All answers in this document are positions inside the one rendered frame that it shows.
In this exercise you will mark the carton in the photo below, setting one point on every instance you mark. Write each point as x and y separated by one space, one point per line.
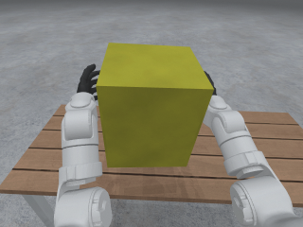
152 101

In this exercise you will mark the robot left upper arm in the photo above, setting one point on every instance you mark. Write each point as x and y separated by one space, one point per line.
85 207

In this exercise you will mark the left robot hand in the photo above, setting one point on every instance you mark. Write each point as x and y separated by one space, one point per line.
86 81

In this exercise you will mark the robot right forearm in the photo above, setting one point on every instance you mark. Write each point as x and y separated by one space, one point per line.
241 156

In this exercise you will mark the robot left forearm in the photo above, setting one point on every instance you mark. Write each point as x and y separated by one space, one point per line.
79 133

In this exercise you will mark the table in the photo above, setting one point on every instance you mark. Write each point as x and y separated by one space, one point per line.
203 180

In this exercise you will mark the robot right upper arm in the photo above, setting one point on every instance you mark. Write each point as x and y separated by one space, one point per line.
262 202

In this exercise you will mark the right robot hand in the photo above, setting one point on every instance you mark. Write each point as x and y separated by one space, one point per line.
212 83

